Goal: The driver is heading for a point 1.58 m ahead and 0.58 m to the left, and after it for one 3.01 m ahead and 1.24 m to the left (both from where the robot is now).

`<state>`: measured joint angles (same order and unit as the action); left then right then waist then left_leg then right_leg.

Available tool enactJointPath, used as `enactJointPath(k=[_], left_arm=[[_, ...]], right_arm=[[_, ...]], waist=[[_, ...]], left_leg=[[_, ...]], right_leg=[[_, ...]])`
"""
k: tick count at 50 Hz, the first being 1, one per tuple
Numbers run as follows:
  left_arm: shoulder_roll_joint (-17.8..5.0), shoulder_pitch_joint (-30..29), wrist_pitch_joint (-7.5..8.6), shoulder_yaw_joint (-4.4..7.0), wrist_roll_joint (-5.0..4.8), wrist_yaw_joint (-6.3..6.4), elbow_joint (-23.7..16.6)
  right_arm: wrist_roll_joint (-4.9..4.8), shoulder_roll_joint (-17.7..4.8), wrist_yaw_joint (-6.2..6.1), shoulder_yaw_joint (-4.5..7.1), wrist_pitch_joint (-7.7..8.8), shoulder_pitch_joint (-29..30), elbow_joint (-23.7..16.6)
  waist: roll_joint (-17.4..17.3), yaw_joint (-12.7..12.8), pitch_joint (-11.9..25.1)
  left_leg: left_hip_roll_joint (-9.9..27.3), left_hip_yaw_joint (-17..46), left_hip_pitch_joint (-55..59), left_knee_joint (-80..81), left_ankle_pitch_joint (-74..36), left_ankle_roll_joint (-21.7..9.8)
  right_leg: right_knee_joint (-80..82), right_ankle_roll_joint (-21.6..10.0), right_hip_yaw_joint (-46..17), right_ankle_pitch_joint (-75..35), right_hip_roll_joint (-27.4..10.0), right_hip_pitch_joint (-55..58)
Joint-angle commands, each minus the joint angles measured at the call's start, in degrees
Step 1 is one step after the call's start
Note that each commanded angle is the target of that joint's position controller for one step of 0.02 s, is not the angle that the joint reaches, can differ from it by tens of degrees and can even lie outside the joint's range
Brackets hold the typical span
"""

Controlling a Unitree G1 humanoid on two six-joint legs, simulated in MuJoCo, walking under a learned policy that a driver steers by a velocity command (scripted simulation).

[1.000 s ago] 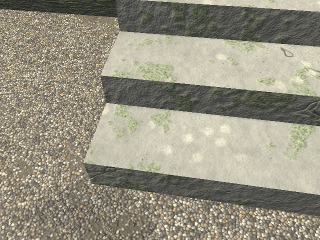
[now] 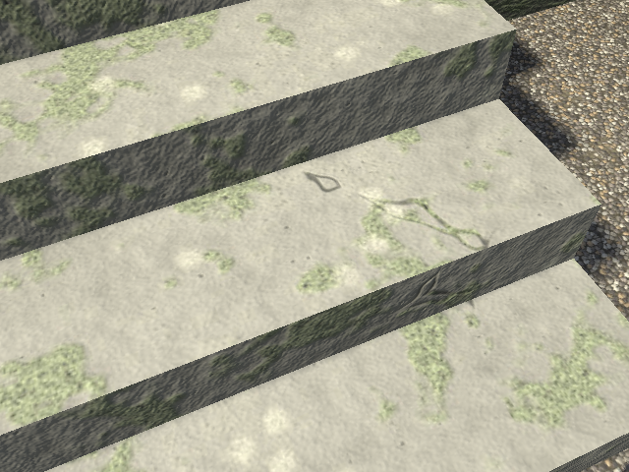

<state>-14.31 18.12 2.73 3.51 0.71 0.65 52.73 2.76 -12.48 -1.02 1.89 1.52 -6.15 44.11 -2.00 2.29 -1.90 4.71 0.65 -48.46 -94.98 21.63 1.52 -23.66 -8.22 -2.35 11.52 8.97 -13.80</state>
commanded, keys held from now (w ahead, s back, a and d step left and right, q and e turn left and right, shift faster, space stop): e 0.06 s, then q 0.94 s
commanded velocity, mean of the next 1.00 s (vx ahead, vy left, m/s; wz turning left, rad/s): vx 0.07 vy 0.00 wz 0.25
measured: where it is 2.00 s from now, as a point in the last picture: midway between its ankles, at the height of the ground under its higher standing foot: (200, 299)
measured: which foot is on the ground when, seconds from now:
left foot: up 0.00-0.32, down 0.34-1.00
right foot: down 0.00-0.36, up 0.38-1.00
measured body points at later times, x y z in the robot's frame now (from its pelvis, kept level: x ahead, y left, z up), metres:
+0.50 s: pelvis +0.20 +0.06 +0.10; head +0.22 +0.07 +0.55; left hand +0.33 +0.32 -0.01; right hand +0.33 -0.18 -0.03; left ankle +0.28 +0.11 -0.56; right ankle +0.12 -0.07 -0.46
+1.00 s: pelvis +0.31 +0.04 +0.17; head +0.34 +0.07 +0.62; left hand +0.44 +0.32 +0.09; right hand +0.51 -0.18 +0.08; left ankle +0.28 +0.11 -0.56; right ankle +0.41 -0.08 -0.50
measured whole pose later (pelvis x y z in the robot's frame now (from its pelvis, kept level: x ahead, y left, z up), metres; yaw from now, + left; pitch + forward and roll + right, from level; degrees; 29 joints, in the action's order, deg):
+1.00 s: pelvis +0.31 +0.04 +0.17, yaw +21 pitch +4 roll -2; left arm -12.3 3.4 -2.6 0.4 1.2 2.2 33.7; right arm 2.0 -13.2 -5.1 4.2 -1.3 -16.1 36.1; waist 0.2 -3.1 0.5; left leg -10.5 17.1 -18.5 -33.3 16.3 -4.4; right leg -57.0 1.3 -2.7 20.8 2.5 -36.3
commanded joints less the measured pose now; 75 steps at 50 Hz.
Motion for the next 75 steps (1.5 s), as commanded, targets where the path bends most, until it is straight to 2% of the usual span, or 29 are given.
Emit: enactJointPath(k=[1,5,10,14,16,17,18,19,20,22,24,26,28,30,34,37,46,52,54,56,57,58,59,60,64,67,70,71,75], left_arm=[[-6.9,7.5,0.74,0.71,0.46,0.65,-1.1],[-6.6,12.6,1.23,-0.74,0.87,1.02,1.3],[-5.5,12.1,0.1,-2.29,0.01,2.29,5.1],[-8.7,8.8,-1.55,-1.3,-1.62,4.32,2.8],[-11.2,5.4,-1.76,-0.45,-2.1,3.61,-0.1],[-13.0,2.5,-1.55,0.36,-2.96,2.91,-1.4],[-13.0,1.6,-0.68,0.76,-3.17,1.73,-4.0],[-9.3,-2.5,-1.3,0.91,-1.2,-0.61,-8.2],[-4.3,1.5,-1.68,-0.5,2.66,-1.66,-8.6],[-0.1,-2.3,-3.04,-1.94,3.4,-0.25,-12.5],[1.6,-1.9,-3.67,-2.94,3.46,1.46,-13.4],[1.9,-2.0,-3.14,-3.33,2.75,2.19,-15.0],[2.1,-4.6,-2.39,-3.44,2.02,2.25,-16.7],[2.8,-8.6,-2.53,-4.21,3.11,2.22,-19.6],[1.8,-16.2,-4.19,-4.25,1.23,1.75,-24.4],[0.6,-15.2,-3.85,-3.47,1.02,1.66,-23.4],[0.6,-17.0,-4.64,-2.9,1.39,1.76,-23.0],[0.0,-15.1,-3.87,-2.89,-1.9,1.86,-24.3],[-1.9,-9.8,-3.12,-1.73,-1.24,3.12,-22.4],[-9.3,-8.4,-2.77,-0.49,0.76,3.75,-23.4],[-4.9,-1.9,-2.47,-0.92,0.25,2.84,-22.6],[-5.1,-2.9,-2.26,-0.58,1.67,3.32,-22.5],[-2.1,-5.0,-2.09,-0.94,2.07,3.14,-23.5],[-1.7,-6.0,-1.94,-1.31,1.84,3.16,-23.0],[-3.5,-1.7,0.16,-0.34,1.8,2.71,-19.2],[-3.0,3.5,2.38,0.08,1.31,1.36,-14.7],[-1.8,7.4,4.28,0.29,1.16,0.26,-10.8],[-1.1,11.3,4.5,0.49,1.35,-0.16,-7.9],[0.4,16.0,6.23,0.1,1.15,-0.88,-1.6]], right_arm=[[-0.18,-0.3,-1.21,-0.53,-0.66,3.2,-6.4],[0.06,2.7,-1.63,-2.97,-0.87,10.3,-11.6],[-0.32,4.7,-1.69,-5.1,-2.78,15.8,-18.3],[-1.46,4.2,-1.17,-5.47,-4.28,8.8,-16.8],[-2.67,1.3,-0.65,-3.7,-4.17,-2.6,-10.8],[-1.92,-1.0,-0.18,-2.7,-3.57,-9.2,-8.6],[-1.29,-5.1,-0.08,-0.73,-2.99,-13.4,-7.0],[-0.85,-12.0,-1.24,1.15,-4.32,-14.3,-4.7],[-2.8,-9.4,-2.14,1.23,-4.43,-5.5,-6.3],[-2.26,-4.6,-2.33,0.76,-3.83,1.5,-4.2],[-1.43,-0.7,-2.54,-0.04,-2.48,0.0,-1.6],[-1.44,-1.6,-2.01,0.28,-0.74,-4.0,0.5],[-1.7,-3.5,-1.56,0.88,0.29,-7.2,1.7],[-2.4,-4.1,-1.87,1.26,-0.3,-7.5,1.9],[-2.12,-8.0,-4.48,2.79,-3.81,-10.3,-2.7],[-1.34,-8.3,-4.59,3.79,-3.08,-11.8,-7.0],[-0.87,-7.0,-4.36,3.99,-1.98,-12.0,-10.7],[-1.04,-8.1,-3.24,4.34,-2.9,-9.6,-11.1],[-2.53,-8.0,-2.16,4.49,-2.25,-7.5,-11.2],[-3.66,-3.2,-1.16,3.27,-1.26,-13.3,-12.8],[-0.2,-8.4,-1.3,4.48,-1.66,-13.2,-10.6],[-0.47,-8.3,-0.65,4.24,-1.31,-11.4,-11.6],[0.49,-8.8,-0.16,4.38,-1.72,-7.5,-10.9],[0.93,-8.7,1.06,4.62,-2.21,-5.1,-11.1],[0.08,-4.6,2.79,3.64,-2.86,-4.3,-9.8],[0.45,-1.6,2.88,2.73,-2.25,-3.6,-8.8],[0.52,-1.1,2.54,2.63,-1.82,-2.3,-8.2],[0.24,1.3,1.68,2.36,-2.08,-1.3,-7.8],[0.61,3.5,-0.18,0.47,-1.04,9.4,-13.5]], waist=[[5.0,0.5,3.9],[4.2,1.7,1.1],[5.1,0.1,-2.2],[4.5,-3.3,6.5],[9.8,-6.3,15.2],[10.1,-10.1,18.7],[4.4,-12.4,20.3],[-19.2,-11.7,21.9],[-11.4,-4.4,21.4],[3.3,0.3,2.2],[6.6,2.7,-2.9],[0.5,2.0,0.5],[-0.4,1.8,3.9],[1.0,1.8,3.5],[-3.2,-4.0,7.0],[-2.3,-5.9,11.4],[-4.4,-5.4,6.7],[-8.7,-3.8,7.0],[-5.1,-1.1,8.1],[18.0,-3.6,13.6],[9.8,-1.5,13.8],[15.0,-1.7,15.7],[11.6,-0.9,10.7],[12.8,-1.1,6.9],[6.2,-1.4,2.4],[5.9,-0.5,0.7],[4.9,-0.4,-2.3],[8.2,1.0,-0.7],[6.7,0.4,-7.0]], left_leg=[[-2.9,-2.7,-20.9,-22.5,5.0,-1.1],[-4.1,-2.4,-39.7,-35.2,11.0,-3.9],[-3.6,-7.3,-30.4,-16.1,10.4,-3.7],[-5.0,-8.1,-2.2,11.8,12.7,-8.2],[-9.6,-12.8,16.3,19.5,10.0,-8.9],[-11.8,-10.0,24.8,28.7,5.3,-10.2],[-6.5,9.1,35.7,38.0,0.6,-15.2],[8.4,45.7,40.1,63.6,-25.6,-26.8],[9.2,57.1,33.2,68.4,-21.1,-27.0],[5.9,47.3,15.4,66.5,1.3,-21.7],[0.5,30.1,10.6,64.2,0.7,-16.2],[-1.1,23.6,15.3,63.9,-15.8,-16.3],[-2.5,19.2,19.8,64.7,-15.6,-14.3],[-6.2,15.1,21.1,65.4,-10.5,-10.9],[-3.2,22.9,36.8,68.9,-23.3,-12.5],[2.0,28.9,45.2,69.4,-28.9,-11.6],[0.0,30.4,43.2,66.8,-32.1,-13.1],[-2.6,29.5,37.6,65.2,-47.6,-10.9],[-5.8,27.1,32.3,59.5,-39.1,-7.6],[-15.3,9.0,8.5,37.2,18.2,-2.3],[-11.2,7.2,7.7,28.7,17.2,-1.8],[-9.8,5.1,4.1,22.9,14.7,-1.2],[-7.1,4.7,1.3,18.7,8.2,-0.6],[-7.7,4.5,-0.6,14.9,3.8,-0.1],[-8.4,4.2,-5.7,5.1,-6.1,-0.7],[-8.7,5.7,-11.0,0.4,-10.9,-1.9],[-8.4,7.6,-17.4,-0.5,-15.0,-2.1],[-9.9,5.2,-21.6,-12.8,-12.2,-3.0],[-6.6,7.6,-39.5,-26.5,0.6,-6.5]], right_leg=[[1.9,-10.3,-20.5,-28.3,-18.7,12.6],[2.3,-7.5,-22.3,-15.2,-21.2,18.1],[11.1,-3.8,-14.1,-20.1,-17.6,9.1],[11.6,-0.2,-0.9,-68.6,-19.9,17.3],[-0.7,-0.7,0.9,-97.2,-20.7,17.0],[-12.1,0.2,3.2,-103.9,-20.7,17.6],[-29.8,3.3,2.1,-84.8,-16.2,4.3],[-55.6,7.9,3.2,2.7,2.3,-12.8],[-68.8,6.8,-7.0,8.0,-1.9,-15.1],[-76.6,5.9,-4.5,9.1,-3.8,-25.5],[-73.6,5.2,-3.2,6.1,-6.7,-29.1],[-79.7,5.1,-1.0,4.7,-6.3,-32.9],[-78.6,5.1,-1.6,0.9,-7.3,-35.3],[-63.3,6.4,-3.3,-2.9,-10.2,-34.7],[-48.2,12.7,0.2,1.5,-8.4,-39.3],[-46.0,12.2,-1.6,-1.4,-9.6,-40.7],[-40.3,9.9,-1.3,6.0,-7.1,-34.9],[-13.4,8.7,2.4,11.2,-4.4,-12.0],[2.6,8.1,0.8,-3.3,-6.9,3.5],[1.6,-2.0,-23.9,-32.3,-33.4,21.2],[-2.6,-2.5,-20.3,-35.4,-31.5,19.4],[0.6,-6.0,-23.7,-9.7,-32.3,19.4],[6.1,-4.4,-23.6,20.0,-28.1,12.9],[8.0,-2.1,-20.9,27.7,-23.9,9.8],[9.0,-0.2,-12.7,23.7,-21.9,6.1],[10.0,-0.9,-11.3,21.9,-22.8,6.6],[10.9,-1.7,-10.3,18.4,-24.7,7.6],[11.2,-4.3,-11.1,17.2,-25.7,10.4],[14.0,-5.3,-8.7,14.8,-27.9,16.4]])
